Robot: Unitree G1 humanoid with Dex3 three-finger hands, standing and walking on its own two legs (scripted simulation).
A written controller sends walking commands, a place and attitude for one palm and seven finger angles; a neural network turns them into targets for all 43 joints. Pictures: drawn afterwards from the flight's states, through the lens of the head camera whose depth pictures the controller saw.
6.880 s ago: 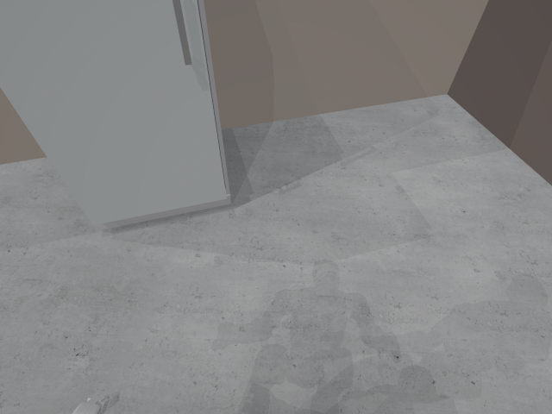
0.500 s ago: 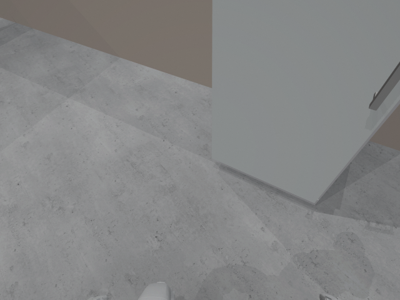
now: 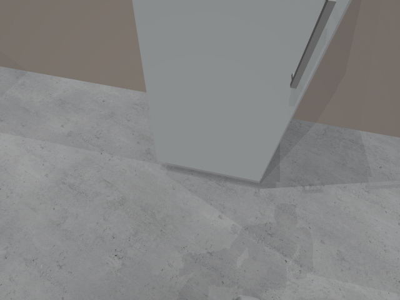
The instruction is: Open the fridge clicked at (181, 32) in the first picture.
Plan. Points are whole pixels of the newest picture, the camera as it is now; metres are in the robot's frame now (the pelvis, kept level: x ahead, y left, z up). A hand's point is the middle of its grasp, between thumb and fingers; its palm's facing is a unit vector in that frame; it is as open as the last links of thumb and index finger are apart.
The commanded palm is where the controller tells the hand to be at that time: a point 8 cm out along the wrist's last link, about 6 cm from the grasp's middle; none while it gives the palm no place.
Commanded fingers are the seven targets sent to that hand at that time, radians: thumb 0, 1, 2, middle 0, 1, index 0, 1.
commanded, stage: turn to face it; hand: right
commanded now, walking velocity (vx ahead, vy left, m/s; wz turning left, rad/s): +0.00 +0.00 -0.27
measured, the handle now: (309, 45) +0.75 -0.25 +0.12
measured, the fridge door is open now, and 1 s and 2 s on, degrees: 0 0 0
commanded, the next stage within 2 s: take the last steps up to it in 0.16 s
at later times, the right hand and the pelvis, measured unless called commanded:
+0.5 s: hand out of the picture +0.03 -0.22 -0.16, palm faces +0.14 +0.96 -0.23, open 7.4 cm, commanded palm none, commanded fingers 0.00 -0.90 -0.90 0.20 0.30 0.20 0.30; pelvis +0.01 -0.02 +0.00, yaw -7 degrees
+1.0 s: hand out of the picture -0.01 -0.20 -0.18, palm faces +0.26 +0.96 -0.11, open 7.4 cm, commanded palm none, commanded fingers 0.00 -0.90 -0.90 0.20 0.30 0.20 0.30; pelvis +0.13 -0.08 -0.01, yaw -8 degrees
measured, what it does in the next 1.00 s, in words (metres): walks ahead: right foot, then left foot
